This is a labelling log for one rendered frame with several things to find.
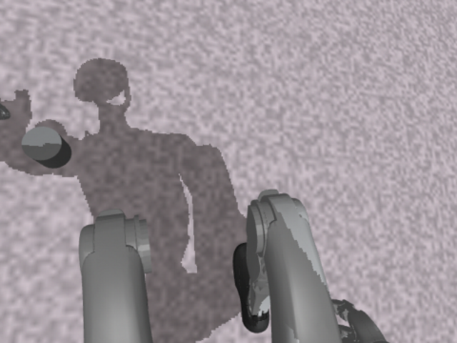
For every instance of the tin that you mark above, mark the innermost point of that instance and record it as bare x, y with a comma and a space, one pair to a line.
46, 146

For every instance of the right robot foot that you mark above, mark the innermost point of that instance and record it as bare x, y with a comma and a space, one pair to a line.
253, 323

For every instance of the right robot hand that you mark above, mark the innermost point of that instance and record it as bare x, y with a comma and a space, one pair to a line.
362, 329

